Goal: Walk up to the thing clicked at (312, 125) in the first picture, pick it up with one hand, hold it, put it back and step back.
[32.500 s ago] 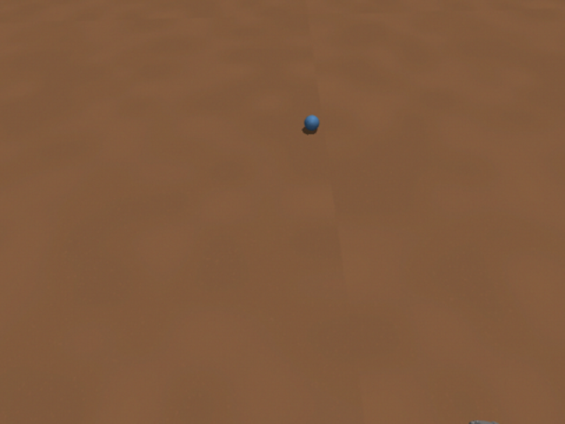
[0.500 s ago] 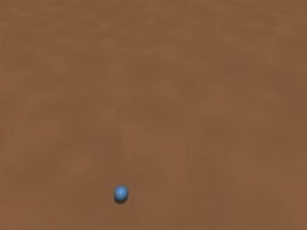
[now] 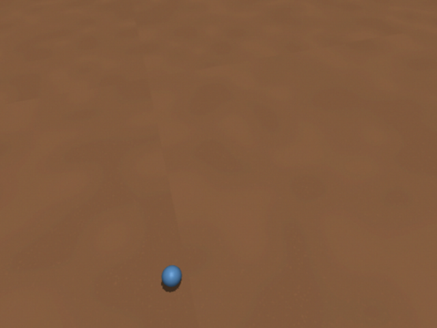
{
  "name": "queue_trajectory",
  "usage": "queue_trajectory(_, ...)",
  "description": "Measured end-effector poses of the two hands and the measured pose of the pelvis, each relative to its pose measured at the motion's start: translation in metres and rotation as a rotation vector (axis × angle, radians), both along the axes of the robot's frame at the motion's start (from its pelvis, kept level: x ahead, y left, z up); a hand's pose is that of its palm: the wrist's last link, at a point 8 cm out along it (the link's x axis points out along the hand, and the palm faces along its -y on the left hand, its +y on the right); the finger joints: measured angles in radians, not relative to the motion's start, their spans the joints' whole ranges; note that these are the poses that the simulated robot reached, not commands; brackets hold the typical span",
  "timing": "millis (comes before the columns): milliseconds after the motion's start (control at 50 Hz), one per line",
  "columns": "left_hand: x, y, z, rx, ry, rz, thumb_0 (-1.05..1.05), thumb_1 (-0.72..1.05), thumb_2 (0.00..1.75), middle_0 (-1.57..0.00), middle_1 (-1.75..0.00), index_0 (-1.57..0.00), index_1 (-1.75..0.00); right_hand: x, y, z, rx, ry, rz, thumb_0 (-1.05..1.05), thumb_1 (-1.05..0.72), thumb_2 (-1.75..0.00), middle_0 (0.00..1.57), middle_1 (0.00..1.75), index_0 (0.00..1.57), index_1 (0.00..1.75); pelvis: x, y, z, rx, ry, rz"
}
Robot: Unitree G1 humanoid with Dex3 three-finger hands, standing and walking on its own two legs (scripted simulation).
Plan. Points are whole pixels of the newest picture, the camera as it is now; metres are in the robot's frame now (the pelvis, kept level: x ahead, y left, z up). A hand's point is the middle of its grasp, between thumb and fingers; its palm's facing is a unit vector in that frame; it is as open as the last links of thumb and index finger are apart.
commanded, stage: step back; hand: left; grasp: from above
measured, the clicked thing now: (171, 275) +0.44 +0.24 -0.74
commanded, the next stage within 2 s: none
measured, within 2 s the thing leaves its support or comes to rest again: neither
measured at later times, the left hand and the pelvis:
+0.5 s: hand out of the picture +0.04 +0.27 -0.17, palm faces -0.02 -0.91 -0.41, open 7.3 cm; pelvis -0.10 +0.01 -0.03, yaw +2 degrees
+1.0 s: hand out of the picture -0.10 +0.25 -0.16, palm faces -0.08 -0.91 -0.41, open 7.3 cm; pelvis -0.21 +0.00 -0.02, yaw -4 degrees
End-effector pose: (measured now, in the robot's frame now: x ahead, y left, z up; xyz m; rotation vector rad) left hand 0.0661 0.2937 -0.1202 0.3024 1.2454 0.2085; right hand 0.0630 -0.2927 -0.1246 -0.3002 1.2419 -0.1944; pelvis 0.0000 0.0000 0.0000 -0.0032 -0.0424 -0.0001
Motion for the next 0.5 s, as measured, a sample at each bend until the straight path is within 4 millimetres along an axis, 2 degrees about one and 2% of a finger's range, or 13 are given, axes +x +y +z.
queue_trajectory(60, 0.002, 0.003, -0.001, 0.006, -0.009, 0.004, 0.01, 0.91, 0.90, -0.20, -0.30, -0.21, -0.30, 0.001, -0.003, -0.001, 0.003, -0.006, -0.017, 0.00, -0.90, -0.90, 0.20, 0.30, 0.20, 0.30, -0.006, 0.000, -0.003, 0.001, 0.009, -0.002)
queue_trajectory(180, 0.002, 0.012, -0.005, 0.059, -0.031, -0.031, 0.01, 0.91, 0.90, -0.20, -0.30, -0.21, -0.30, -0.001, -0.022, -0.005, -0.017, -0.034, -0.025, 0.00, -0.90, -0.90, 0.20, 0.30, 0.21, 0.30, -0.030, -0.008, -0.015, 0.013, 0.018, -0.007)
queue_trajectory(260, -0.008, 0.010, -0.007, 0.089, -0.049, -0.051, 0.01, 0.91, 0.90, -0.20, -0.30, -0.21, -0.30, -0.005, -0.039, -0.014, -0.033, -0.062, -0.023, 0.00, -0.90, -0.90, 0.20, 0.30, 0.21, 0.30, -0.047, -0.016, -0.026, 0.006, 0.011, -0.003)
queue_trajectory(320, -0.022, 0.007, -0.007, 0.094, -0.048, -0.070, 0.01, 0.91, 0.90, -0.20, -0.30, -0.21, -0.30, -0.011, -0.045, -0.016, -0.047, -0.063, -0.019, 0.00, -0.90, -0.90, 0.20, 0.30, 0.20, 0.30, -0.060, -0.015, -0.028, 0.024, 0.009, -0.010)
queue_trajectory(400, -0.034, 0.009, -0.005, 0.093, -0.050, -0.078, 0.01, 0.90, 0.90, -0.20, -0.30, -0.21, -0.30, -0.035, -0.039, -0.013, -0.050, -0.047, -0.013, 0.00, -0.91, -0.90, 0.20, 0.30, 0.20, 0.30, -0.076, -0.007, -0.025, 0.023, 0.021, -0.004)
queue_trajectory(500, -0.039, 0.022, -0.014, 0.071, -0.128, -0.064, 0.01, 0.90, 0.90, -0.20, -0.30, -0.21, -0.30, -0.079, -0.024, -0.015, -0.081, 0.038, 0.031, 0.00, -0.91, -0.90, 0.20, 0.30, 0.20, 0.30, -0.096, 0.005, -0.032, 0.005, 0.033, 0.032)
